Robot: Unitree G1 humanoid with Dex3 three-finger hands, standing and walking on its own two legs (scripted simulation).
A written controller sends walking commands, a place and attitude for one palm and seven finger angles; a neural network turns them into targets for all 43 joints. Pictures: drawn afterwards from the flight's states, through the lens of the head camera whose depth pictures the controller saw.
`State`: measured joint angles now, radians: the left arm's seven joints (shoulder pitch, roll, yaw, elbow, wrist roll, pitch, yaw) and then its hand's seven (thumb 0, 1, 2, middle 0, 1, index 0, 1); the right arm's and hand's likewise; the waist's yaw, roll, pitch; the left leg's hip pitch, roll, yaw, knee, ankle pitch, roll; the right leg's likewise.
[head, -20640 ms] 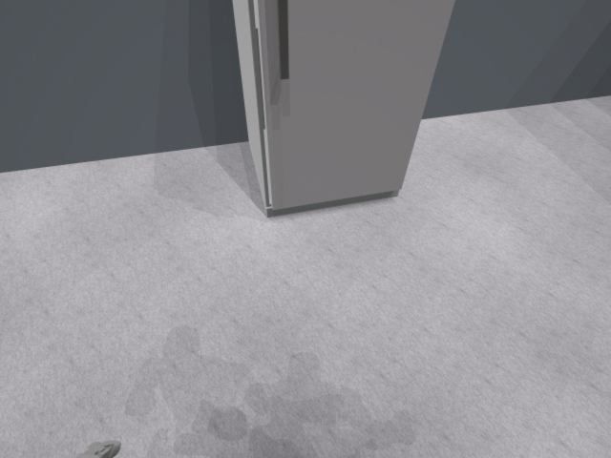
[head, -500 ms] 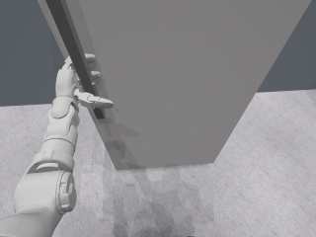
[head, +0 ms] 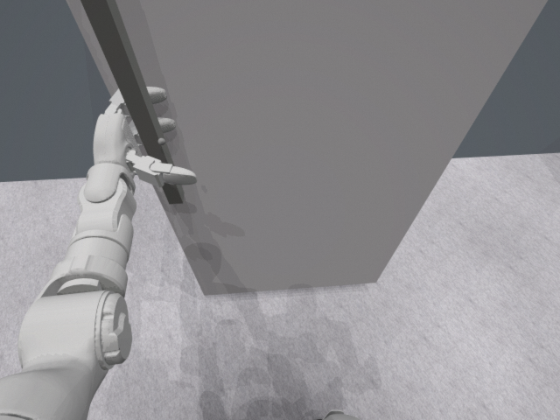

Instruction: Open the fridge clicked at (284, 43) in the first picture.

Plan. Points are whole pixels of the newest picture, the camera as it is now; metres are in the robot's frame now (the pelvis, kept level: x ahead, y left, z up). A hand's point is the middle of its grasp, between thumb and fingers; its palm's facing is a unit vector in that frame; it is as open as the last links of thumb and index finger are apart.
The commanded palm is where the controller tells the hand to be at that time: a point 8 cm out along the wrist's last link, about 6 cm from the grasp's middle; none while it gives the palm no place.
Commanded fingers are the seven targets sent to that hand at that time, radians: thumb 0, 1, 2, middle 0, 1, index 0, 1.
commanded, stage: grip the handle and tug to test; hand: left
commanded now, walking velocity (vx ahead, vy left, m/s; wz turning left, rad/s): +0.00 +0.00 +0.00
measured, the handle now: (136, 79) +0.52 +0.18 +0.19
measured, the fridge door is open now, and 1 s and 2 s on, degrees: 0 0 0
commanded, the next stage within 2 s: pull the door a little, standing still in 1.52 s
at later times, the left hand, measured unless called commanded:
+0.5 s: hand (158, 142) +0.47 +0.16 +0.13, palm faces +0.04 -1.00 -0.01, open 10.2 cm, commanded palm +0.44 +0.22 +0.13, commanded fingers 0.00 0.48 0.72 -0.41 -1.34 -0.41 -1.34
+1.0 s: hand (160, 143) +0.47 +0.16 +0.13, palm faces +0.04 -1.00 +0.00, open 6.0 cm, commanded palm +0.44 +0.22 +0.13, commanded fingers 0.00 0.90 0.90 -0.45 -1.40 -0.45 -1.40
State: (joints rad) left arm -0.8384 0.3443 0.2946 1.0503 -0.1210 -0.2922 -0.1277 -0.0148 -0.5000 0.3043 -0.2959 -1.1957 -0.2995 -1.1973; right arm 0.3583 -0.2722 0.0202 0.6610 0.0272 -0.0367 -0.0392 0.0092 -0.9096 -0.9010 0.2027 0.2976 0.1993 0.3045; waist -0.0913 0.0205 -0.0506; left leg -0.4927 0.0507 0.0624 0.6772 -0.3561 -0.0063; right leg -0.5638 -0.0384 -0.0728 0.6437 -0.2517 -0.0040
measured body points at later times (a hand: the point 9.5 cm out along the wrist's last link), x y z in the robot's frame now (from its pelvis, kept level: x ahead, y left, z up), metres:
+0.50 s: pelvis +0.01 +0.01 +0.00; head +0.06 +0.00 +0.45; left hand +0.47 +0.22 +0.13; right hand +0.06 -0.25 -0.12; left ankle -0.02 +0.12 -0.72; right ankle +0.04 -0.12 -0.72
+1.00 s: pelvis +0.01 +0.00 +0.00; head +0.06 +0.00 +0.45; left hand +0.46 +0.21 +0.13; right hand +0.07 -0.26 -0.12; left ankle -0.02 +0.12 -0.72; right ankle +0.04 -0.12 -0.72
